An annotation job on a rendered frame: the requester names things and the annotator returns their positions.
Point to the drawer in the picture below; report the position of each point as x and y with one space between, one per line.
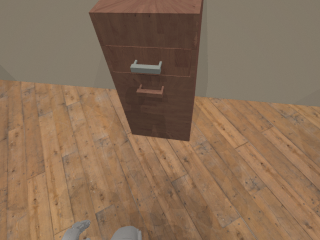
175 61

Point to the handle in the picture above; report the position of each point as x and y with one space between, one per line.
150 93
144 68

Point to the cabinet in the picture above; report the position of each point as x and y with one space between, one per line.
152 23

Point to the left robot hand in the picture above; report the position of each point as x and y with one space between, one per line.
77 228

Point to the robot left thigh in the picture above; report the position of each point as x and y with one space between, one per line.
127 233

